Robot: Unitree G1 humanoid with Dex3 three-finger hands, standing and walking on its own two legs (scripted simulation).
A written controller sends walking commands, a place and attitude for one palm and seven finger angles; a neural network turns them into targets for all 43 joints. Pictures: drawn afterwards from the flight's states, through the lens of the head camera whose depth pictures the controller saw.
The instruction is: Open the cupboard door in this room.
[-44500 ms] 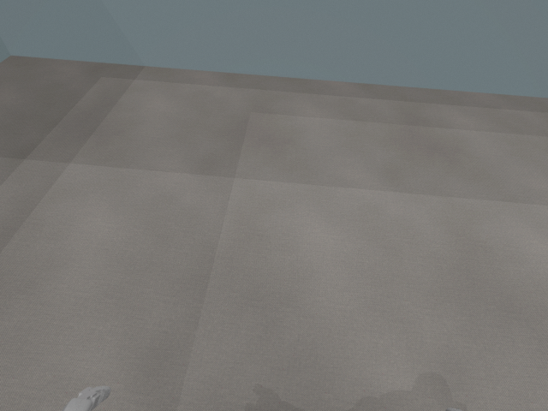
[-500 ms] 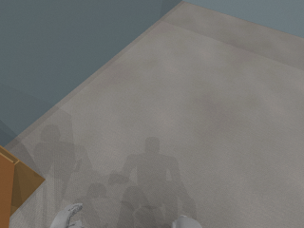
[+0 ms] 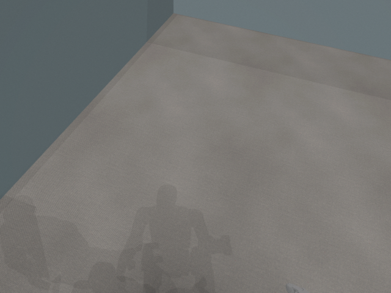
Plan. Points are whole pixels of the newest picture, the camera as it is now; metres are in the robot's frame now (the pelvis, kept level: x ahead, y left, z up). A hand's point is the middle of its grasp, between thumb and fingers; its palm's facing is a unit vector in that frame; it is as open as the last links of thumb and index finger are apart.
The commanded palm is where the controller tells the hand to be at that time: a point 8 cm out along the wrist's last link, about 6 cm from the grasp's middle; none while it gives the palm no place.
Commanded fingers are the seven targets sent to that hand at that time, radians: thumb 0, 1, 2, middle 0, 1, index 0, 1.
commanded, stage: walk to a spot facing it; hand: left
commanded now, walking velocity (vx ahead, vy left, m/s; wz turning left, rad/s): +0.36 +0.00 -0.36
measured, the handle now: out of the picture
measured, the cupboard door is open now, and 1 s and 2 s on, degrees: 50 50 50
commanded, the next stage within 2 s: turn to face it in 0.80 s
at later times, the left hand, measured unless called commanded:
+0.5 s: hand (153, 224) +0.30 +0.12 -0.16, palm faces -0.14 -0.97 -0.18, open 7.2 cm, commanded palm none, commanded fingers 0.00 0.90 0.90 -0.20 -0.30 -0.20 -0.30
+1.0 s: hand (189, 140) +0.60 +0.05 -0.16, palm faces -0.26 -0.95 -0.20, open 7.4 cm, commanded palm none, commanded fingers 0.00 0.90 0.90 -0.20 -0.30 -0.20 -0.30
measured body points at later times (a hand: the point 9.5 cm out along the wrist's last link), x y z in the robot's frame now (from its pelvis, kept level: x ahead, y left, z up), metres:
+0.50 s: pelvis +0.23 -0.06 +0.01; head +0.26 -0.05 +0.46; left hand +0.31 +0.17 -0.14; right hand +0.23 -0.31 -0.13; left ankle +0.31 +0.09 -0.69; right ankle +0.18 -0.14 -0.73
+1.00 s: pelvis +0.46 -0.11 -0.01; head +0.48 -0.12 +0.44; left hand +0.62 +0.10 -0.15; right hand +0.34 -0.32 -0.16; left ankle +0.41 +0.05 -0.72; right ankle +0.50 -0.24 -0.73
